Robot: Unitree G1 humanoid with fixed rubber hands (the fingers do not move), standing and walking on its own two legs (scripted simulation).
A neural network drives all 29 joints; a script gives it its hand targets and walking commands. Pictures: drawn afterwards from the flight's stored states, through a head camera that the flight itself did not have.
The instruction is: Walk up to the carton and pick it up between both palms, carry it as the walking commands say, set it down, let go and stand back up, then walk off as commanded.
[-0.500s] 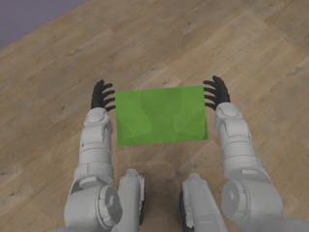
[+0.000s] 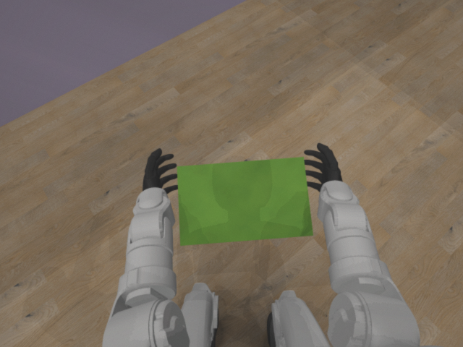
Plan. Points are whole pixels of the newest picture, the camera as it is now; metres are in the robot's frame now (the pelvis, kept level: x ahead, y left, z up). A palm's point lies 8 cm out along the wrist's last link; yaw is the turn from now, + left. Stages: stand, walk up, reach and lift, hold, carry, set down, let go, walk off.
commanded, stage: reach and lift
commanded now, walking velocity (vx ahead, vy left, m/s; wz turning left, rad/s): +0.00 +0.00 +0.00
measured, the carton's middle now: (242, 203) +0.40 +0.02 -0.13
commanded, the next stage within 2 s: none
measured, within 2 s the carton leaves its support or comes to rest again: neither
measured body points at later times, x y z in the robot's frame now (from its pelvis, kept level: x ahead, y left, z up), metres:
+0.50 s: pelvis +0.02 +0.00 +0.07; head +0.13 +0.01 +0.51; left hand +0.38 +0.18 +0.04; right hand +0.40 -0.15 +0.04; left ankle +0.09 +0.12 -0.62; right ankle +0.04 -0.12 -0.62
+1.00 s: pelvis +0.04 +0.00 +0.11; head +0.08 +0.01 +0.56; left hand +0.36 +0.18 +0.11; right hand +0.38 -0.15 +0.11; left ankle +0.09 +0.12 -0.62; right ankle +0.04 -0.12 -0.62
